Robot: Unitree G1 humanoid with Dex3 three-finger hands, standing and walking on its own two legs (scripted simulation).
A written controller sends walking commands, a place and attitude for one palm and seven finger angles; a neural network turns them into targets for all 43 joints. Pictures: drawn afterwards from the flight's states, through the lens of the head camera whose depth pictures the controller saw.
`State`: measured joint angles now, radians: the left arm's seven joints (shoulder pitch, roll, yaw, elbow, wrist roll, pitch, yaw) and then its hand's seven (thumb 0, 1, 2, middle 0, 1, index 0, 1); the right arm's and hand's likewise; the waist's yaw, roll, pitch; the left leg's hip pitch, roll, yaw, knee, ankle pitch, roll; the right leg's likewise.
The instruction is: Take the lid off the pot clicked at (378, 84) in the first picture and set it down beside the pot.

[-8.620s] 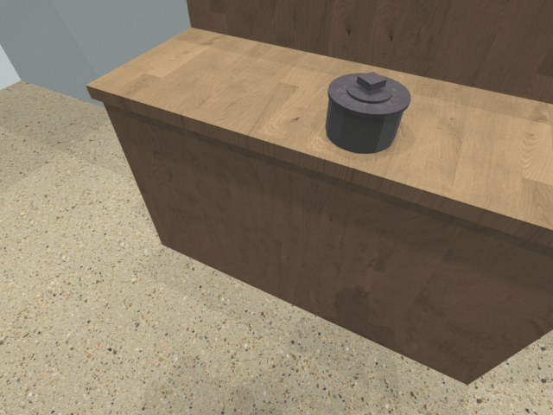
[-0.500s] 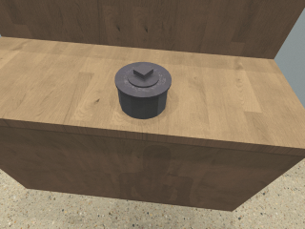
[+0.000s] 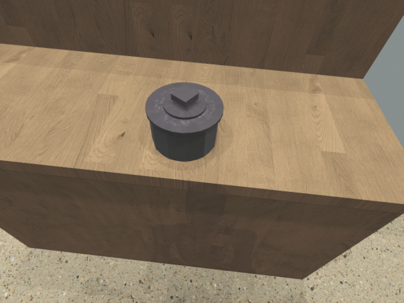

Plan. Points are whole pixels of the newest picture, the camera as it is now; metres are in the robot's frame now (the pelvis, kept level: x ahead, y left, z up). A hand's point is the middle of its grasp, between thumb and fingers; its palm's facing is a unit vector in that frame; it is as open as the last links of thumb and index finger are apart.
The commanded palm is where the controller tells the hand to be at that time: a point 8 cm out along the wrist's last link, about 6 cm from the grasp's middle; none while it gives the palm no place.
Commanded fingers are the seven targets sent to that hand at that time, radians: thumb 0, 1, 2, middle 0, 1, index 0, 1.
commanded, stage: look again from close up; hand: left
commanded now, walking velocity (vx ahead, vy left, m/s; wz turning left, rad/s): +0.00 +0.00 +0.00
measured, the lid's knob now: (184, 96) +0.49 +0.08 +0.15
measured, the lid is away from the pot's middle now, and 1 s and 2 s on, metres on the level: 0.00 0.00 0.00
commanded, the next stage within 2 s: lift the closed hand beside the body in 0.20 s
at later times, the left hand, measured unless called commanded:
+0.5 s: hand (99, 299) +0.14 +0.20 -0.06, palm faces +0.20 -0.93 -0.32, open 6.6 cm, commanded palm +0.09 +0.24 -0.02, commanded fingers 0.00 0.90 0.90 -0.68 -0.83 -0.68 -0.83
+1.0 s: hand out of the picture +0.11 +0.23 +0.05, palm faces +0.32 -0.87 -0.36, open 3.1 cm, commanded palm +0.06 +0.26 +0.09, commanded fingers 0.00 0.90 0.90 -1.30 -1.50 -1.30 -1.50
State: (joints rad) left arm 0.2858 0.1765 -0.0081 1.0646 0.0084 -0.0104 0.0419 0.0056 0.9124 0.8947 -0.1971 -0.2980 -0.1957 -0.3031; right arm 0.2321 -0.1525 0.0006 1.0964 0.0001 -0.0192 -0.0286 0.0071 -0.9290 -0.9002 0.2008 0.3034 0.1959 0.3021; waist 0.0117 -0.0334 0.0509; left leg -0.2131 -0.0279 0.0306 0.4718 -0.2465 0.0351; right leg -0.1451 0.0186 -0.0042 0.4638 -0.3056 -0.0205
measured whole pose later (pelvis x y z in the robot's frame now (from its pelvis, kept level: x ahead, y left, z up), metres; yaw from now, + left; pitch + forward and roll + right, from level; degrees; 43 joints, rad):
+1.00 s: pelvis -0.02 -0.01 +0.00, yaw +2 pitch -4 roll -1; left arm 0.67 0.27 0.15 -0.23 -0.03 -0.08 0.07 0.02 0.90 0.89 -1.23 -1.42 -1.22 -1.42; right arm 0.20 -0.20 0.02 0.59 0.01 -0.13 -0.06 0.01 -0.90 -0.90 0.20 0.30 0.20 0.30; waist 0.07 0.05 0.02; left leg -0.17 -0.01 -0.01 0.45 -0.21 0.02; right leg -0.07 0.04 -0.05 0.41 -0.26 -0.03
